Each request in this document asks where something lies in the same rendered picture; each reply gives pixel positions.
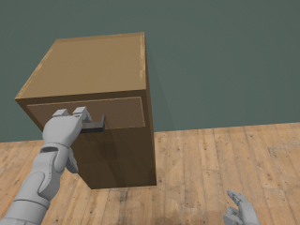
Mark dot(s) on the cabinet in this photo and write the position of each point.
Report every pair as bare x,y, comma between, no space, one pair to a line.
92,68

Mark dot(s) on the robot left hand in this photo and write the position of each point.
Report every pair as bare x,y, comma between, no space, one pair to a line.
64,129

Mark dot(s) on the handle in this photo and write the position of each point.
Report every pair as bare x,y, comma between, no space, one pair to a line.
94,127

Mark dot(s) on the robot right hand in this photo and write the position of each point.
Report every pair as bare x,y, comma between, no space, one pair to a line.
245,213

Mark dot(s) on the left robot forearm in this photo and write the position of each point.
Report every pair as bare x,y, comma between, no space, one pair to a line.
38,189

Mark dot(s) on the drawer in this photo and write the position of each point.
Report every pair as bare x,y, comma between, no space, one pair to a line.
121,112

